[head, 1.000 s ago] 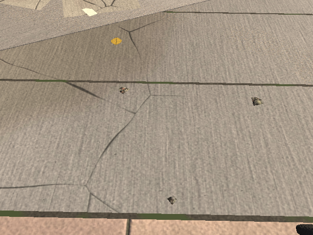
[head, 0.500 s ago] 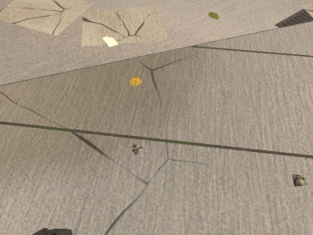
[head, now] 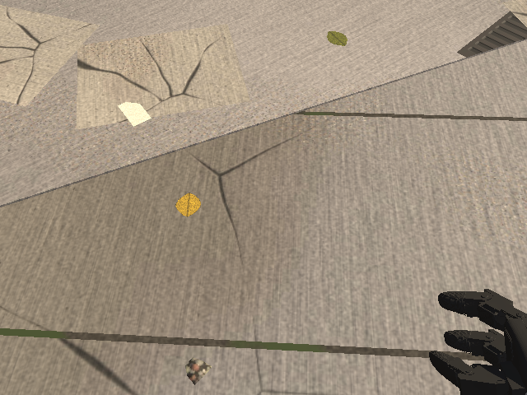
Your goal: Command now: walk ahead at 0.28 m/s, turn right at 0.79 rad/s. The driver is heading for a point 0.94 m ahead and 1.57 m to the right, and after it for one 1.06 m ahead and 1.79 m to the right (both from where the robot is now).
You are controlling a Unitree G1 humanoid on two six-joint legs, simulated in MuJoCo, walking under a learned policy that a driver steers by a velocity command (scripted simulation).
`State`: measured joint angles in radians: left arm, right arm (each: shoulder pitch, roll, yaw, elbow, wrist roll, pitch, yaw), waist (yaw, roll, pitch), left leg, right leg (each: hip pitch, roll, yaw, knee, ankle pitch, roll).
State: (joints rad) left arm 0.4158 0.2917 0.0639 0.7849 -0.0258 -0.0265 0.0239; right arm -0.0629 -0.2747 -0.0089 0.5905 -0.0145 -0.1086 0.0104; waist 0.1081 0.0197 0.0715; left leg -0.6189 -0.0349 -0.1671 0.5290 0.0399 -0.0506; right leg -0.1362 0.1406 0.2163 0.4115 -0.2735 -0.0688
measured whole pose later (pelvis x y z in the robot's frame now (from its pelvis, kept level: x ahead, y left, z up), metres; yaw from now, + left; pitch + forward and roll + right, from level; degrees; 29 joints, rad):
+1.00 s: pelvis +0.17 -0.01 -0.01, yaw -57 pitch +2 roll +2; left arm 0.14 0.35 0.10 0.56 -0.02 0.06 0.03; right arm 0.09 -0.30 -0.09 0.73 -0.01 -0.02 0.01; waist 0.01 -0.04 0.03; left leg -0.32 -0.08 -0.09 0.49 -0.18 -0.01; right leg -0.39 0.15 0.31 0.69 -0.38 -0.01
